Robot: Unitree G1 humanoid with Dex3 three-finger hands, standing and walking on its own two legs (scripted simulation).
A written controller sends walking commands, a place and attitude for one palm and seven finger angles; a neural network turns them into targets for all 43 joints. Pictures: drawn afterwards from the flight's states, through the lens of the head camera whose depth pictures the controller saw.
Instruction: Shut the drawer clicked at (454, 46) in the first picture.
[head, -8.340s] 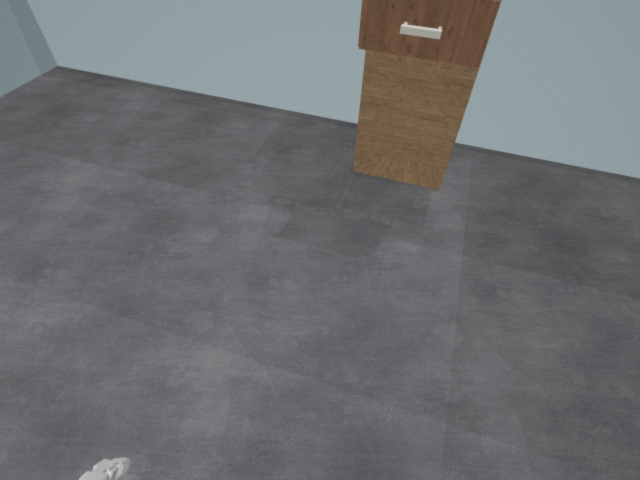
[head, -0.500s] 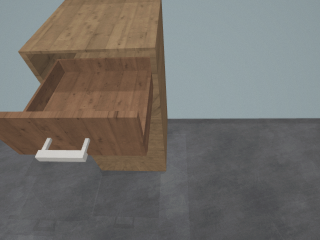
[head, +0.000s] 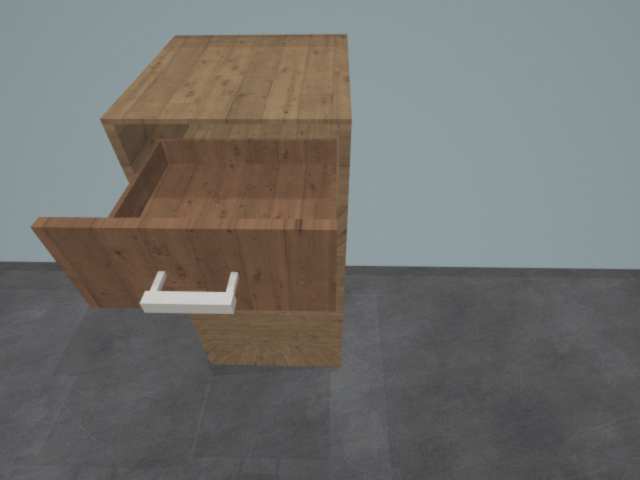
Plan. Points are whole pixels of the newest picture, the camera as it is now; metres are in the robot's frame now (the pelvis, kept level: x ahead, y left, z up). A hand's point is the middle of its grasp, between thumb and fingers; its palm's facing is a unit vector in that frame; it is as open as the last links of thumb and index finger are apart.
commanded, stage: come to a stop and stand still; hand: left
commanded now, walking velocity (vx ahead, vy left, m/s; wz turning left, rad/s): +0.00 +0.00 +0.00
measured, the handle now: (193, 290) +0.35 +0.21 +0.05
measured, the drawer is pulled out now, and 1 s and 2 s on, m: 0.27 0.27 0.27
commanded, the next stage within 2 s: look again from close up in 0.28 s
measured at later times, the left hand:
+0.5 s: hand out of the picture -0.01 +0.17 -0.17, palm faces +0.01 -0.98 -0.18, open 7.3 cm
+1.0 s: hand out of the picture +0.07 +0.15 -0.16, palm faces -0.01 -0.98 -0.22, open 7.3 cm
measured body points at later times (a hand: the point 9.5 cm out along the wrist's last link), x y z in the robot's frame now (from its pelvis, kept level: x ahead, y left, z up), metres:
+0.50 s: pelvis +0.01 +0.00 +0.01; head +0.02 +0.00 +0.46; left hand -0.01 +0.22 -0.15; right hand +0.02 -0.22 -0.15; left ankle +0.03 +0.07 -0.73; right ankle +0.05 -0.13 -0.73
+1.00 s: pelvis +0.06 -0.02 +0.01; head +0.07 -0.03 +0.46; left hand +0.08 +0.20 -0.14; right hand +0.07 -0.25 -0.15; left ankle +0.03 +0.07 -0.73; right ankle +0.05 -0.13 -0.73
